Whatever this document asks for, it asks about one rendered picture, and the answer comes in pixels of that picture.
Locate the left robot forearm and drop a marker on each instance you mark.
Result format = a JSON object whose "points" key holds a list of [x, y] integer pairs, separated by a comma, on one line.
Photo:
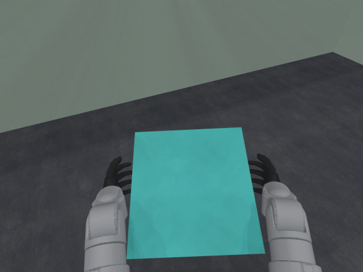
{"points": [[105, 236]]}

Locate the right robot forearm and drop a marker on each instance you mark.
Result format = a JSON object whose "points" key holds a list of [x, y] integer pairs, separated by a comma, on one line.
{"points": [[288, 231]]}

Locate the left robot hand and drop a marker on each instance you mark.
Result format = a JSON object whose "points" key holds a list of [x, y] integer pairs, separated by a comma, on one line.
{"points": [[112, 177]]}

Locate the carton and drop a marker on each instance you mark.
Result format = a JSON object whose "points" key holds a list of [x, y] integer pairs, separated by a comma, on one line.
{"points": [[192, 195]]}

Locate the right robot hand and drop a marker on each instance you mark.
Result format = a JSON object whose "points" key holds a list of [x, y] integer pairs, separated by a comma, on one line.
{"points": [[268, 174]]}

